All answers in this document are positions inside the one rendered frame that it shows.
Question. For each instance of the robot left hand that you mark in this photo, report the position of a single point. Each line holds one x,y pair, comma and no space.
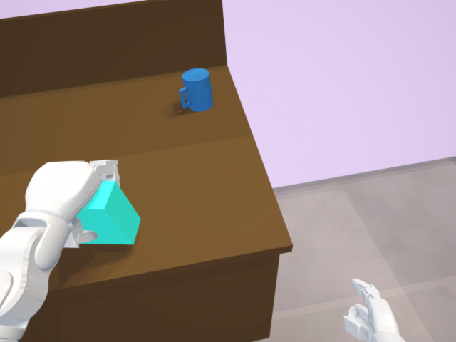
65,188

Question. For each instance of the table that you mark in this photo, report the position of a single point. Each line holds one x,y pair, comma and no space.
102,83

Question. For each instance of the sponge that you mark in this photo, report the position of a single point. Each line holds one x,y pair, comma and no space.
110,214

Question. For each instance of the robot right hand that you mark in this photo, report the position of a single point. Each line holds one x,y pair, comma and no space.
363,322

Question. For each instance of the robot left forearm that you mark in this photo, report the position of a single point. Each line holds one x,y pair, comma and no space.
28,253

